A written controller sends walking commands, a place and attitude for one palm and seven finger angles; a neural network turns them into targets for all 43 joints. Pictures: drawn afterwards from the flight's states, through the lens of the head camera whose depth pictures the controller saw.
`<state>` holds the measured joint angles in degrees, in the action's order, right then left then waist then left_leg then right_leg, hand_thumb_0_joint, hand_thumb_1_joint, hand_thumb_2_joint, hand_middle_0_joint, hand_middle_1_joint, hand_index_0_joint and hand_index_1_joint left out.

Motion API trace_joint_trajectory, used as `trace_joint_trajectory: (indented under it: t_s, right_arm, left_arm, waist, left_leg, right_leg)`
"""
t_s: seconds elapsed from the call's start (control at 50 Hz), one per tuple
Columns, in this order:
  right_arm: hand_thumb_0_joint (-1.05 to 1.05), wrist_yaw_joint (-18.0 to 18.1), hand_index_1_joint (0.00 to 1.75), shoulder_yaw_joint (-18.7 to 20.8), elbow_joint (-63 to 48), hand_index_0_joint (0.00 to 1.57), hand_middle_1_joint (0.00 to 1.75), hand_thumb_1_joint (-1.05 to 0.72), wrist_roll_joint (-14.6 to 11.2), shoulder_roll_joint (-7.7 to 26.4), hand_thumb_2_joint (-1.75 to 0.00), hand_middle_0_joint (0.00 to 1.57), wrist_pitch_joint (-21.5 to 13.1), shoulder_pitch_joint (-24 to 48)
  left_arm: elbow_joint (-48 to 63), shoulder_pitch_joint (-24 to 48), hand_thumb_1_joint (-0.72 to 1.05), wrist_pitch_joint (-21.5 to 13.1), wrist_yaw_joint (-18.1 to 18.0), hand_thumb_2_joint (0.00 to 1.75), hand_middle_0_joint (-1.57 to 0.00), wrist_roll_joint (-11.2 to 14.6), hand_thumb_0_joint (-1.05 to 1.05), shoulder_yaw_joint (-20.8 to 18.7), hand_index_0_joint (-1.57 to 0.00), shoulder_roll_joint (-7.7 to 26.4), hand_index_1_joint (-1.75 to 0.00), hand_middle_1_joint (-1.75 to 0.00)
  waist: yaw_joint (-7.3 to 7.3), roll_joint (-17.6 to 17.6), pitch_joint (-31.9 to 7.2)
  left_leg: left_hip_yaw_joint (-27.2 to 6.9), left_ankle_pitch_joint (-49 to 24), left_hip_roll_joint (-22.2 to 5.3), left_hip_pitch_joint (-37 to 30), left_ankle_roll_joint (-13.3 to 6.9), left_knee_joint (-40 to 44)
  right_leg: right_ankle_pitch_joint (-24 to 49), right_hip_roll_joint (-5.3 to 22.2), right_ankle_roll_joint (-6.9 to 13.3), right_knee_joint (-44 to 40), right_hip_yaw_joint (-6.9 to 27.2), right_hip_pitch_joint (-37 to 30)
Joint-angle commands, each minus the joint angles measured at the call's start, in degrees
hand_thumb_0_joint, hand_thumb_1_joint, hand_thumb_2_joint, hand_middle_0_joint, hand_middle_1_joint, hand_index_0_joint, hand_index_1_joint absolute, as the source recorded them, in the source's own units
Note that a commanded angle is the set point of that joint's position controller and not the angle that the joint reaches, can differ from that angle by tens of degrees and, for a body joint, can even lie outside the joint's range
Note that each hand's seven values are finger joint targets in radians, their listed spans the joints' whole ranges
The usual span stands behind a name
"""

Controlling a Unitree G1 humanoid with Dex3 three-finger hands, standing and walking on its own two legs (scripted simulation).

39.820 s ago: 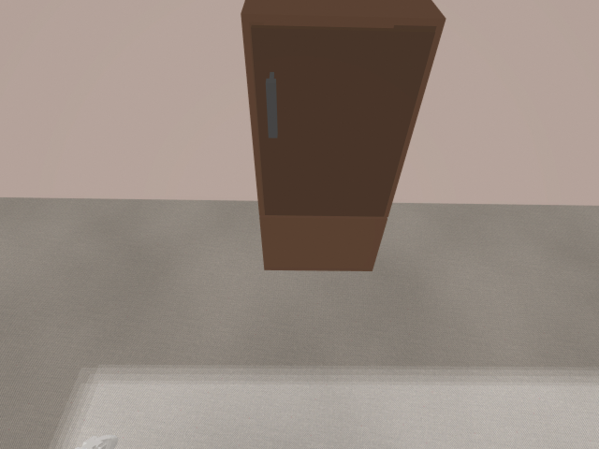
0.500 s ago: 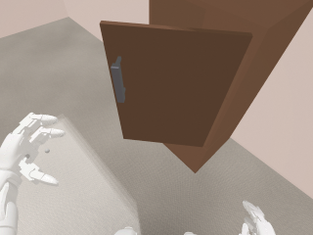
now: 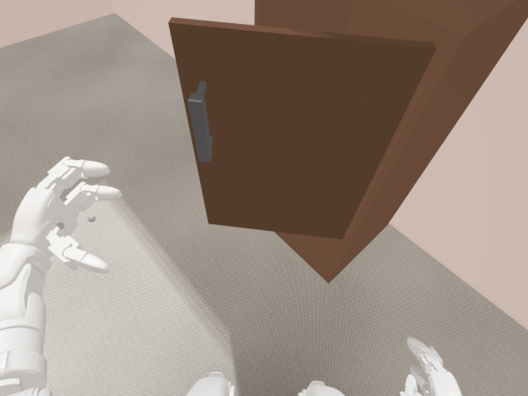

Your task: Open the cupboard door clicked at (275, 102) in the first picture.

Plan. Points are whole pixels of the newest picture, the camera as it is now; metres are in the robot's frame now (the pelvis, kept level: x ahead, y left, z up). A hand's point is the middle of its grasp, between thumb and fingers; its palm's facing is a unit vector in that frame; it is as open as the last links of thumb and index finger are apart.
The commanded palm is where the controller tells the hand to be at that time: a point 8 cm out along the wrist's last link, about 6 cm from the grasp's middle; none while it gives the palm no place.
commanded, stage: move the hooked fingers beside the handle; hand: left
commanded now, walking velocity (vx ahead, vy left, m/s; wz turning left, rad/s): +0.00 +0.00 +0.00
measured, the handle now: (203, 123) +0.57 +0.14 +0.06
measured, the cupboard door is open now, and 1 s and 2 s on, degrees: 41 41 41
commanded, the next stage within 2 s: none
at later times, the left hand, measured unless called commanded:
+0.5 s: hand (123, 180) +0.41 +0.24 +0.07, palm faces -0.10 -1.00 -0.01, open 14.0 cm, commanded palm +0.39 +0.29 +0.07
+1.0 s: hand (146, 148) +0.48 +0.22 +0.07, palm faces -0.08 -1.00 -0.01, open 14.0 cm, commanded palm +0.47 +0.28 +0.07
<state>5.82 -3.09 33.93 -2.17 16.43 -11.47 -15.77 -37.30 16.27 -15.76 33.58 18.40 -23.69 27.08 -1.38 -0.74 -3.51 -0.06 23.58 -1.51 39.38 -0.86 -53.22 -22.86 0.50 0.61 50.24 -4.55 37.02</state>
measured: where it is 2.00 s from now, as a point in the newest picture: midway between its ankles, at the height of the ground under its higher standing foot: outside the picture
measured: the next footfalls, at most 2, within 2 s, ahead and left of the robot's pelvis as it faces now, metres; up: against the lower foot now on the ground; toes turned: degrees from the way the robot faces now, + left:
none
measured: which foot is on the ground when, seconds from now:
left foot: down 0.00-1.00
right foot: down 0.00-1.00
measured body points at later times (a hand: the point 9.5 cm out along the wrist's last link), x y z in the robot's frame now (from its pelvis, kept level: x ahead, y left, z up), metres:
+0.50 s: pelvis +0.01 +0.01 +0.00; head +0.09 +0.02 +0.44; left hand +0.41 +0.30 +0.08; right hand +0.09 -0.26 -0.10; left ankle +0.03 +0.11 -0.69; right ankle +0.02 -0.12 -0.69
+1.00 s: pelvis +0.00 +0.00 -0.02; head +0.12 +0.02 +0.42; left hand +0.48 +0.28 +0.08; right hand +0.03 -0.27 -0.12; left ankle +0.03 +0.11 -0.69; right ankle +0.02 -0.12 -0.69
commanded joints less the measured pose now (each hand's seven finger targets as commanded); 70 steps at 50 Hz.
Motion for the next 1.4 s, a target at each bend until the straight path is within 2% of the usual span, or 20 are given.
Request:
trace_joint_trajectory:
  t_s: [0.0, 0.08, 0.16, 0.18, 0.22, 0.3, 0.44, 0.46, 0.52, 0.54, 0.66, 0.94, 0.98, 1.04, 1.08, 1.14, 1.18, 1.24, 1.3, 1.38]
  right_arm:
    - [0.00, -0.05, 0.30, 3.82, -7.34, 0.20, 0.30, -0.90, -0.34, 9.00, -0.90, 0.20, -1.75, -1.85]
    - [0.00, -0.84, 0.30, 4.22, -8.06, 0.20, 0.30, -0.90, -0.32, 9.04, -0.90, 0.20, -0.53, -2.94]
    - [0.00, -0.88, 0.30, 4.32, -7.13, 0.20, 0.30, -0.90, -0.15, 9.68, -0.90, 0.20, 0.74, -4.29]
    - [0.00, -0.94, 0.30, 4.53, -7.17, 0.20, 0.30, -0.90, -0.12, 9.67, -0.90, 0.20, 0.97, -4.70]
    - [0.00, -1.10, 0.30, 4.76, -7.29, 0.20, 0.30, -0.90, -0.10, 9.16, -0.90, 0.20, 1.17, -4.94]
    - [0.00, -0.96, 0.30, 4.63, -5.57, 0.20, 0.30, -0.90, -0.15, 9.54, -0.90, 0.20, 2.24, -6.02]
    - [0.00, -1.52, 0.30, 4.76, -5.08, 0.20, 0.30, -0.90, 0.07, 9.57, -0.90, 0.20, 3.95, -7.29]
    - [0.00, -1.67, 0.30, 4.73, -5.01, 0.20, 0.30, -0.90, 0.17, 9.58, -0.90, 0.20, 4.20, -7.61]
    - [0.00, -1.98, 0.30, 4.82, -5.18, 0.20, 0.30, -0.90, 0.34, 9.65, -0.90, 0.20, 5.20, -8.06]
    - [0.00, -2.10, 0.30, 4.78, -4.92, 0.20, 0.30, -0.90, 0.38, 9.50, -0.90, 0.20, 5.41, -8.17]
    - [0.00, -2.54, 0.30, 4.77, -4.55, 0.20, 0.30, -0.90, 0.60, 9.73, -0.90, 0.20, 7.16, -9.35]
    - [0.00, -2.37, 0.30, 4.17, -2.00, 0.20, 0.30, -0.90, 1.01, 10.64, -0.90, 0.20, 10.34, -12.70]
    - [0.00, -2.47, 0.30, 4.23, -1.90, 0.20, 0.30, -0.90, 1.28, 10.75, -0.90, 0.20, 10.59, -13.64]
    - [0.00, -2.70, 0.30, 4.17, -1.63, 0.20, 0.30, -0.90, 1.28, 10.68, -0.90, 0.20, 11.09, -14.33]
    - [0.00, -2.71, 0.30, 4.32, -1.59, 0.20, 0.30, -0.90, 1.47, 11.09, -0.90, 0.20, 11.62, -15.20]
    - [0.00, -2.79, 0.30, 3.99, -1.48, 0.20, 0.30, -0.90, 1.50, 11.06, -0.90, 0.20, 12.13, -15.79]
    - [0.00, -2.73, 0.30, 3.80, -1.73, 0.20, 0.30, -0.90, 1.68, 11.26, -0.90, 0.20, 12.50, -16.46]
    - [0.00, -2.93, 0.30, 3.82, -1.00, 0.20, 0.30, -0.90, 1.99, 11.13, -0.90, 0.20, 12.72, -17.04]
    - [0.00, -3.05, 0.30, 3.90, -0.80, 0.20, 0.30, -0.90, 2.20, 11.48, -0.90, 0.20, 13.15, -18.03]
    - [0.00, -3.47, 0.30, 3.78, -1.30, 0.20, 0.30, -0.90, 2.53, 11.55, -0.90, 0.20, 13.98, -18.93]
  left_arm:
    - [9.19, 16.12, -0.50, -3.34, -0.40, 0.30, -0.30, 1.20, 0.00, -5.57, -0.30, 16.57, -1.20, -1.20]
    - [8.08, 15.39, -0.50, -3.15, -1.46, 0.30, -0.30, 0.88, 0.00, -5.85, -0.30, 16.35, -1.20, -1.20]
    - [5.27, 21.58, -0.50, -3.71, -2.55, 0.30, -0.30, -0.01, 0.00, -6.47, -0.30, 18.36, -1.20, -1.20]
    - [5.59, 22.10, -0.50, -4.31, -2.58, 0.30, -0.30, -0.33, 0.00, -7.26, -0.30, 19.29, -1.20, -1.20]
    - [8.51, 23.25, -0.50, -5.43, -2.53, 0.30, -0.30, -0.62, 0.00, -4.74, -0.30, 16.50, -1.20, -1.20]
    - [4.02, 28.40, -0.50, -5.63, -2.90, 0.30, -0.30, -1.37, 0.00, -3.45, -0.30, 16.36, -1.20, -1.20]
    - [0.54, 31.79, -0.50, -5.44, -4.89, 0.30, -0.30, -3.11, 0.00, -2.50, -0.30, 15.86, -1.20, -1.20]
    - [-0.13, 33.32, -0.50, -5.53, -5.08, 0.30, -0.30, -2.95, 0.00, -2.09, -0.30, 15.34, -1.20, -1.20]
    - [-2.43, 32.97, -0.50, -5.94, -6.15, 0.30, -0.30, -3.97, 0.00, -4.40, -0.30, 17.83, -1.20, -1.20]
    - [-1.98, 35.63, -0.50, -6.24, -6.36, 0.30, -0.30, -4.26, 0.00, -2.57, -0.30, 16.21, -1.20, -1.20]
    - [-6.05, 41.08, -0.50, -7.25, -6.91, 0.30, -0.30, -5.29, 0.00, -2.13, -0.30, 16.66, -1.20, -1.20]
    - [-17.18, 54.49, -0.50, -7.81, -7.11, 0.30, -0.30, -8.75, 0.00, -4.31, -0.30, 24.84, -1.20, -1.20]
    - [-16.70, 56.21, -0.50, -7.93, -6.88, 0.30, -0.30, -8.72, 0.00, -4.69, -0.30, 25.41, -1.20, -1.20]
    - [-18.50, 57.22, -0.50, -7.21, -6.97, 0.30, -0.30, -9.17, 0.00, -3.27, -0.30, 24.25, -1.20, -1.20]
    - [-17.96, 57.89, -0.50, -7.36, -7.07, 0.30, -0.30, -9.50, 0.00, -5.18, -0.30, 27.05, -1.20, -1.20]
    - [-21.24, 59.30, -0.50, -6.16, -7.58, 0.30, -0.30, -10.11, 0.00, -5.00, -0.30, 27.49, -1.20, -1.20]
    - [-20.16, 61.00, -0.50, -6.48, -7.87, 0.30, -0.30, -10.83, 0.00, -6.06, -0.30, 30.13, -1.20, -1.20]
    - [-20.58, 64.53, -0.50, -6.65, -8.54, 0.30, -0.30, -11.66, 0.00, -4.08, -0.30, 28.27, -1.20, -1.20]
    - [-21.58, 64.89, -0.50, -6.61, -8.63, 0.30, -0.30, -11.46, 0.00, -4.64, -0.30, 28.52, -1.20, -1.20]
    - [-23.09, 61.64, -0.50, -5.57, -8.86, 0.30, -0.30, -12.13, 0.00, -5.00, -0.30, 28.35, -1.20, -1.20]
  waist:
    - [0.10, -5.78, -18.60]
    - [-0.07, -3.86, -18.45]
    - [-1.35, -2.08, -16.45]
    - [-1.04, -2.77, -18.79]
    - [-1.37, -7.04, -21.82]
    - [-2.94, -5.30, -19.59]
    - [-2.86, -6.88, -20.58]
    - [-3.15, -5.24, -20.38]
    - [-2.36, -5.81, -22.09]
    - [-3.37, -5.50, -21.93]
    - [-4.26, -5.24, -22.63]
    - [-7.05, -5.24, -24.85]
    - [-6.99, -7.21, -27.65]
    - [-7.74, -7.79, -26.62]
    - [-7.47, -8.40, -29.15]
    - [-8.63, -5.80, -26.03]
    - [-8.45, -7.73, -28.03]
    - [-9.82, -9.96, -26.76]
    - [-10.17, -9.88, -30.04]
    - [-9.40, -10.30, -29.46]
  left_leg:
    - [-1.25, -12.68, 1.47, -10.14, -0.24, 8.33]
    - [-0.93, -13.48, 1.26, -9.21, -0.33, 8.31]
    - [-1.00, -11.89, 1.01, -7.21, -0.48, 8.01]
    - [-0.95, -12.48, 1.15, -7.58, -0.47, 8.00]
    - [-1.10, -15.39, 1.03, -11.55, -0.33, 7.75]
    - [-1.82, -13.53, 0.75, -10.37, -0.38, 7.66]
    - [-2.40, -16.64, 0.33, -12.39, 0.12, 7.38]
    - [-2.44, -17.38, 0.40, -12.24, -0.02, 6.95]
    - [-1.98, -17.61, 0.43, -11.11, 0.10, 6.69]
    - [-2.21, -18.06, 0.27, -11.80, 0.03, 6.50]
    - [-2.02, -18.17, 0.18, -11.13, -0.22, 4.99]
    - [-1.64, -13.93, 0.21, -3.68, -1.04, 1.82]
    - [-1.79, -15.73, 0.10, -5.55, -0.93, 1.28]
    - [-1.83, -15.76, 0.07, -4.79, -0.94, 1.09]
    - [-1.94, -17.66, -0.10, -6.18, -0.89, 0.57]
    - [-1.45, -15.08, -0.03, -1.61, -1.39, 0.19]
    - [-1.61, -16.47, -0.07, -2.42, -1.31, 0.07]
    - [-2.41, -16.11, -0.46, -4.34, -1.06, -0.26]
    - [-2.84, -19.05, -0.62, -6.49, -0.94, -0.93]
    - [-2.93, -20.94, -0.82, -7.27, -0.75, -0.54]
  right_leg:
    - [11.04, -1.59, 1.26, -6.49, 3.18, -6.56]
    - [12.10, -1.94, 0.97, -6.35, 3.00, -6.31]
    - [10.85, -2.03, 0.96, -6.16, 2.99, -5.00]
    - [11.47, -1.98, 0.84, -5.98, 3.34, -6.06]
    - [13.25, -2.07, 1.01, -5.44, 2.93, -4.87]
    - [11.39, -2.25, 0.97, -5.51, 2.60, -2.20]
    - [12.33, -2.15, 1.17, -4.80, 1.94, -0.03]
    - [13.17, -2.42, 1.29, -4.57, 1.89, -0.28]
    - [13.92, -2.23, 1.13, -4.25, 2.26, -1.51]
    - [14.00, -2.22, 1.02, -4.06, 2.03, -0.33]
    - [14.43, -2.56, 1.17, -3.26, 2.32, 0.88]
    - [13.25, -2.61, 0.55, -2.02, 3.87, 1.76]
    - [14.14, -2.83, 0.63, -1.50, 3.81, 2.21]
    - [14.03, -2.84, 0.53, -1.65, 3.72, 3.19]
    - [15.11, -3.06, 0.63, -1.16, 3.61, 3.27]
    - [14.27, -3.08, 0.25, -1.76, 4.08, 2.80]
    - [15.31, -3.16, 0.37, -1.24, 4.02, 2.53]
    - [12.81, -3.23, 0.45, -1.28, 3.36, 6.87]
    - [14.38, -3.53, 0.48, -0.79, 3.09, 7.41]
    - [14.95, -3.66, 0.59, -0.50, 2.34, 8.23]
